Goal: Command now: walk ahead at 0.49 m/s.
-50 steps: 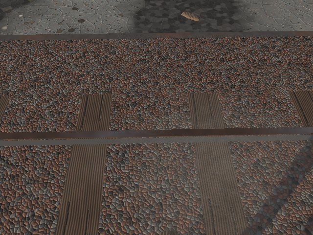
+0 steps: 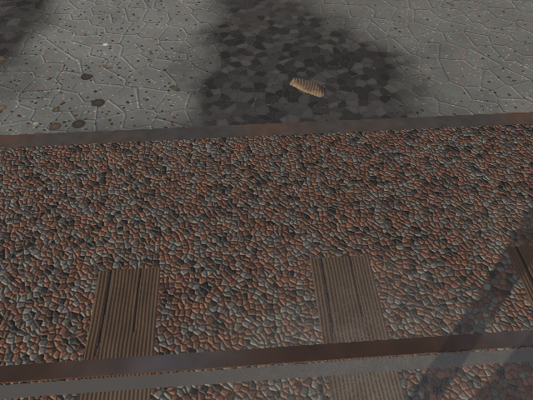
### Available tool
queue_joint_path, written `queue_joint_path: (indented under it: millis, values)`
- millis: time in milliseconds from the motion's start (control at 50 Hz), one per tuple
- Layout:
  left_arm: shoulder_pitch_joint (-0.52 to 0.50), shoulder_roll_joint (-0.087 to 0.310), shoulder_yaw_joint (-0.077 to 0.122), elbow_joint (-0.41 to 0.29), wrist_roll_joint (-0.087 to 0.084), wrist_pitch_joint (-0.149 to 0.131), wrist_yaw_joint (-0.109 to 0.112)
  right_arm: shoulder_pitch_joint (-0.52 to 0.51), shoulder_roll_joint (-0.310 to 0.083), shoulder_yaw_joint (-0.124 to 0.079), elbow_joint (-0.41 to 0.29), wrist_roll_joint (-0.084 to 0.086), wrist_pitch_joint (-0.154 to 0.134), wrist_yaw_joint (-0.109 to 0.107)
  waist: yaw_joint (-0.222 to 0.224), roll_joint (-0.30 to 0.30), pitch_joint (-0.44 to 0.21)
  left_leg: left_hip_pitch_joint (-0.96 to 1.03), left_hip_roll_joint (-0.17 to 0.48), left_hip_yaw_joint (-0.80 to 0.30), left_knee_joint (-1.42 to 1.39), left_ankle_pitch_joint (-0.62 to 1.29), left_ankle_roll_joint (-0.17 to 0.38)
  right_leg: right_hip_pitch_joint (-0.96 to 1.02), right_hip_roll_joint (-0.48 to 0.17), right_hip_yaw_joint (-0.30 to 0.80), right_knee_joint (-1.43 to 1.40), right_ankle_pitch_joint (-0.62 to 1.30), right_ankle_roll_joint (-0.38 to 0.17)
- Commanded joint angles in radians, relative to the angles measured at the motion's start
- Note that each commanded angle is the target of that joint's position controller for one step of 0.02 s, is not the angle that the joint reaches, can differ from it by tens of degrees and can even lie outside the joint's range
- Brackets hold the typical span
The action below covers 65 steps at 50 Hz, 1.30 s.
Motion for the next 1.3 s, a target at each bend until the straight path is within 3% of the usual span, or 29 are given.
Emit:
queue_joint_path:
  millis: [20,100,200,240,280,300,320,340,360,380,400,420,460,520,640,740,800,840,860,880,900,920,940,960,980,1020,1080,1200,1300]
  values:
    - [0.035,0.047,0.014,-0.042,0.013,0.003,0.007,-0.041,-0.132,-0.021,-0.055,0.001,-0.018,-0.020,0.047,0.075,0.054,-0.107,0.279,-0.207,-0.207,0.070,0.171,-0.020,-0.042,0.001,-0.140,0.161,0.028]
    - [-0.128,0.029,0.007,-0.084,0.003,-0.009,-0.006,0.041,-0.160,-0.026,-0.038,0.017,-0.005,-0.035,-0.012,0.076,0.053,-0.017,0.264,-0.160,-0.190,0.085,0.127,0.011,0.003,-0.037,-0.431,0.307,0.036]
    - [-0.249,0.043,0.003,-0.134,-0.010,-0.018,-0.036,0.114,-0.170,-0.032,-0.005,0.027,0.017,-0.038,-0.048,0.091,0.081,0.145,0.327,-0.179,-0.118,0.058,0.113,0.009,0.032,-0.043,-0.583,0.217,0.017]
    - [-0.226,0.066,0.010,-0.139,-0.010,-0.027,-0.046,0.104,-0.182,-0.038,-0.003,0.027,0.027,-0.040,-0.022,0.104,0.067,0.189,0.351,-0.193,-0.063,0.110,0.097,0.067,0.049,-0.052,-0.624,0.135,-0.011]
    - [-0.042,0.120,0.041,-0.090,-0.007,-0.033,-0.045,0.066,-0.177,-0.034,-0.013,0.022,0.038,-0.040,0.082,0.106,-0.036,0.171,0.296,-0.142,0.154,0.391,0.060,0.325,0.108,-0.100,-0.666,0.100,-0.053]
    - [0.163,0.193,0.069,-0.038,-0.001,-0.035,-0.037,0.057,-0.137,-0.017,-0.034,0.008,0.038,-0.040,0.159,0.051,-0.182,0.027,0.235,-0.085,0.428,0.355,0.025,0.621,0.017,0.000,-0.639,0.124,-0.110]
    - [0.296,0.309,0.098,-0.012,0.015,-0.027,-0.035,0.160,-0.020,0.019,-0.052,0.004,0.016,-0.030,0.142,-0.201,-0.327,-0.400,0.064,-0.012,0.838,-0.030,-0.056,1.028,-0.233,0.436,-0.699,0.016,-0.267]
    - [0.310,0.228,0.075,-0.007,0.012,-0.026,-0.039,0.160,-0.059,0.013,-0.036,0.021,-0.012,-0.025,0.148,-0.221,-0.391,-0.545,0.045,-0.168,1.002,-0.420,-0.046,1.071,-0.284,0.689,-0.836,-0.067,-0.302]
    - [0.216,0.166,0.054,-0.024,0.007,-0.028,-0.039,0.067,-0.156,-0.013,-0.062,0.047,-0.026,-0.021,0.129,-0.149,-0.238,-0.630,0.109,-0.185,1.060,-0.361,-0.023,0.946,-0.251,0.548,-0.843,-0.070,-0.244]
    - [0.115,0.129,0.040,-0.048,0.005,-0.026,-0.039,0.001,-0.163,-0.015,-0.080,0.049,-0.028,-0.025,0.099,-0.076,-0.154,-0.609,0.167,-0.156,1.029,-0.261,-0.017,0.798,-0.210,0.398,-0.861,0.005,-0.209]
    - [0.048,0.097,0.030,-0.059,0.008,-0.024,-0.044,-0.033,-0.149,-0.019,-0.085,0.035,-0.022,-0.031,0.070,-0.021,-0.087,-0.569,0.201,-0.139,0.962,-0.190,-0.022,0.665,-0.165,0.298,-0.900,0.074,-0.191]
    - [0.018,0.074,0.022,-0.059,0.014,-0.026,-0.049,-0.025,-0.135,-0.025,-0.083,0.025,-0.007,-0.036,0.037,-0.032,-0.055,-0.507,0.230,-0.142,0.901,-0.141,-0.026,0.577,-0.125,0.222,-0.936,0.116,-0.172]
    - [0.036,0.072,0.023,-0.036,0.017,-0.031,-0.053,0.011,-0.089,-0.022,-0.072,0.021,0.019,-0.038,0.011,-0.042,-0.035,-0.445,0.235,-0.125,0.857,-0.096,-0.040,0.501,-0.091,0.146,-0.980,0.196,-0.177]
    - [0.093,0.110,0.033,-0.003,0.018,-0.032,-0.039,-0.062,-0.090,-0.029,-0.102,0.013,0.030,-0.043,0.012,-0.016,0.004,-0.530,0.240,-0.121,0.742,0.009,-0.062,0.516,-0.089,0.085,-1.005,0.314,-0.190]
    - [0.178,0.128,0.034,0.036,0.006,-0.017,-0.015,-0.283,-0.064,-0.022,-0.167,0.016,0.020,-0.029,0.072,-0.020,0.050,-0.527,0.204,-0.082,0.395,0.240,-0.071,0.566,-0.063,0.007,-1.035,0.260,-0.154]
    - [0.247,0.136,0.041,0.082,-0.003,0.002,-0.007,-0.406,-0.070,-0.016,-0.216,0.026,0.009,-0.004,0.101,-0.021,0.097,-0.558,0.184,-0.080,0.269,0.183,-0.046,0.717,-0.121,0.013,-0.986,0.258,-0.149]
    - [0.224,0.153,0.051,0.086,-0.006,0.016,-0.001,-0.376,-0.096,-0.025,-0.222,0.027,-0.001,0.010,0.062,-0.038,0.067,-0.459,0.154,-0.057,0.228,0.077,-0.010,0.768,-0.143,0.011,-0.903,0.408,-0.127]
    - [0.183,0.153,0.049,0.076,-0.001,0.026,-0.001,-0.173,-0.153,-0.059,-0.163,0.024,-0.004,0.004,-0.048,-0.048,-0.055,-0.156,0.084,0.001,0.207,0.060,0.030,0.727,-0.086,-0.038,-0.672,0.704,-0.093]
    - [0.176,0.126,0.036,0.059,0.009,0.026,-0.002,0.018,-0.214,-0.083,-0.112,0.018,-0.002,-0.004,-0.119,-0.003,-0.187,0.149,0.166,-0.092,0.242,0.086,0.078,0.558,-0.031,-0.075,-0.417,0.593,-0.060]
    - [0.294,0.012,0.001,0.048,0.013,0.007,-0.015,0.154,-0.316,-0.109,-0.085,0.000,0.004,-0.011,-0.092,0.234,-0.346,0.561,0.431,-0.546,0.188,-0.054,0.240,0.136,0.139,-0.108,0.004,0.135,0.018]
    - [0.286,0.025,0.000,0.064,0.000,-0.022,-0.021,0.152,-0.250,-0.085,-0.083,0.008,0.007,-0.008,-0.092,0.283,-0.415,0.601,0.494,-0.817,0.026,-0.132,0.270,-0.011,0.184,0.047,0.174,-0.360,0.011]
    - [0.191,0.117,0.025,0.035,-0.028,-0.038,-0.025,0.064,-0.196,-0.068,-0.094,0.018,0.004,-0.009,-0.080,0.226,-0.258,0.475,0.459,-0.682,0.011,-0.164,0.210,-0.104,0.119,0.067,0.237,-0.320,-0.010]
    - [0.115,0.131,0.028,0.012,-0.034,-0.043,-0.021,-0.031,-0.158,-0.056,-0.119,0.018,0.004,-0.010,-0.051,0.150,-0.156,0.311,0.424,-0.535,-0.010,-0.110,0.172,-0.098,0.059,0.032,0.201,-0.221,-0.021]
    - [0.078,0.123,0.033,0.006,-0.021,-0.037,-0.012,-0.099,-0.125,-0.045,-0.127,0.010,0.003,-0.005,-0.017,0.089,-0.081,0.155,0.382,-0.431,-0.048,-0.037,0.151,-0.052,0.019,0.012,0.133,-0.144,-0.018]
    - [0.091,0.109,0.041,0.009,-0.010,-0.023,-0.005,-0.130,-0.098,-0.037,-0.128,0.000,-0.002,-0.002,0.020,0.105,-0.052,0.056,0.343,-0.356,-0.081,0.007,0.131,0.016,-0.013,0.018,0.073,-0.094,-0.019]
    - [0.134,0.059,0.037,0.021,-0.005,0.004,-0.002,-0.119,-0.096,-0.037,-0.108,-0.002,-0.006,0.002,0.050,0.125,-0.035,-0.033,0.312,-0.284,-0.133,0.054,0.138,0.086,-0.025,0.008,0.021,-0.055,-0.010]
    - [0.057,0.066,0.044,-0.010,0.004,0.017,0.003,-0.065,-0.141,-0.047,-0.080,-0.001,-0.010,-0.016,0.046,0.097,0.009,-0.029,0.310,-0.225,-0.170,0.144,0.153,0.000,-0.035,0.001,-0.100,0.057,0.017]
    - [-0.154,0.038,0.034,-0.071,0.003,0.005,-0.014,0.031,-0.156,-0.045,-0.045,0.012,0.006,-0.040,-0.014,0.094,0.046,0.050,0.278,-0.138,-0.182,0.157,0.108,-0.024,0.004,-0.039,-0.446,0.312,0.031]
    - [-0.288,0.041,0.023,-0.121,-0.008,-0.005,-0.041,0.112,-0.167,-0.052,0.000,0.020,0.025,-0.044,-0.055,0.094,0.090,0.202,0.333,-0.143,-0.129,0.157,0.106,-0.053,0.032,-0.050,-0.583,0.255,0.015]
